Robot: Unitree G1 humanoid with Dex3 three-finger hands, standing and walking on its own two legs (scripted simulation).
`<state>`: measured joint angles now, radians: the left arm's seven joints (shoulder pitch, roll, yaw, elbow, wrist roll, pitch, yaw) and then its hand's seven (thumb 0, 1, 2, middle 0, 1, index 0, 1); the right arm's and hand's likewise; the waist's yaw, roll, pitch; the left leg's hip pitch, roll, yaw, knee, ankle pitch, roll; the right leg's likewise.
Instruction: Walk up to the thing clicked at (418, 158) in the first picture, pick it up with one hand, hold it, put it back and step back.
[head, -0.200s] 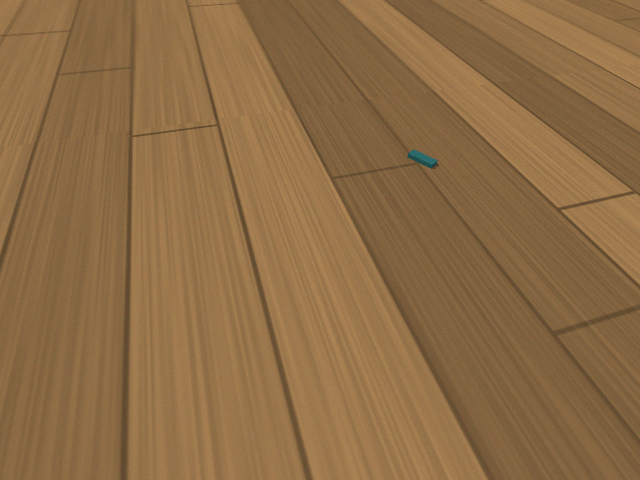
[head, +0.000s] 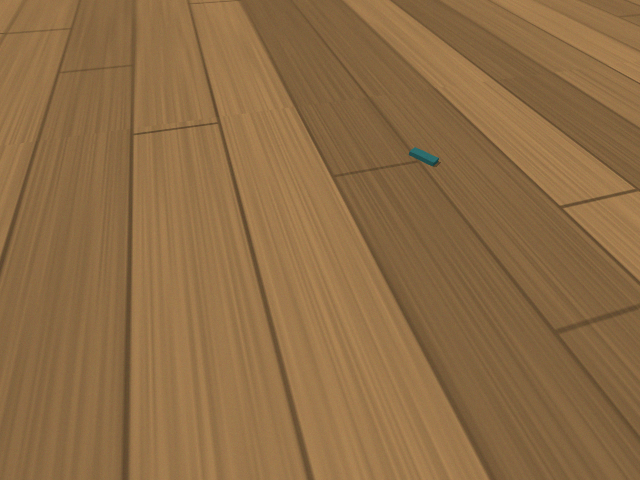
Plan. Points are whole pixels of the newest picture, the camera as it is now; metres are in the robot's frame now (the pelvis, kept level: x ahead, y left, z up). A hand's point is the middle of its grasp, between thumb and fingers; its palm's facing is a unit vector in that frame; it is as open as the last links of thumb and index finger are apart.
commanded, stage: stand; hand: left
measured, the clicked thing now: (423, 156) +1.83 -0.58 -0.77
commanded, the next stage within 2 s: walk up in 0.92 s
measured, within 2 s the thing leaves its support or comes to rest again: neither
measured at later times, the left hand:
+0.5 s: hand out of the picture +0.08 +0.24 -0.16, palm faces -0.01 -0.94 -0.34, open 7.3 cm
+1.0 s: hand out of the picture +0.09 +0.25 -0.16, palm faces -0.06 -0.94 -0.33, open 7.3 cm
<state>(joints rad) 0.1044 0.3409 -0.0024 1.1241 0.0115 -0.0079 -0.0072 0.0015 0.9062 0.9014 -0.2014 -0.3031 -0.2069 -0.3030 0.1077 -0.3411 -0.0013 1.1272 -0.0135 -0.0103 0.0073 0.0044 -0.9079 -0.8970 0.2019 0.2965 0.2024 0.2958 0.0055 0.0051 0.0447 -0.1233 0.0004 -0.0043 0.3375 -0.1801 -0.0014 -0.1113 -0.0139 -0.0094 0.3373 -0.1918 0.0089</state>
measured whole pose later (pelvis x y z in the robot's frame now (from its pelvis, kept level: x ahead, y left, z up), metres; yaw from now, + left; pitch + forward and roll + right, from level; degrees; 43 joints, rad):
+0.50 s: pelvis +0.01 -0.01 +0.00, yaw +0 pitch -2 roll +0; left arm 0.11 0.34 0.00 1.13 0.01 -0.01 -0.01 0.00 0.91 0.90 -0.20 -0.30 -0.21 -0.30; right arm 0.11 -0.35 0.00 1.13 -0.01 -0.01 0.01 0.00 -0.91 -0.90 0.20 0.30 0.20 0.30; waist 0.00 0.01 0.04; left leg -0.11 0.01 -0.01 0.33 -0.18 -0.01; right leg -0.10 -0.01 -0.02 0.33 -0.19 0.00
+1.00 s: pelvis +0.02 -0.01 -0.01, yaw -4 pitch -1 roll +1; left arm 0.18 0.37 0.05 1.06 0.03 0.01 -0.06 0.00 0.91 0.90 -0.20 -0.30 -0.21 -0.30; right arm 0.13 -0.35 -0.05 1.04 -0.03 -0.04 0.03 0.01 -0.91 -0.90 0.20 0.30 0.21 0.30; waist 0.03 -0.01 0.02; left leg -0.13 0.02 0.07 0.40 -0.26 0.01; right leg -0.22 -0.01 0.03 0.55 -0.37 -0.02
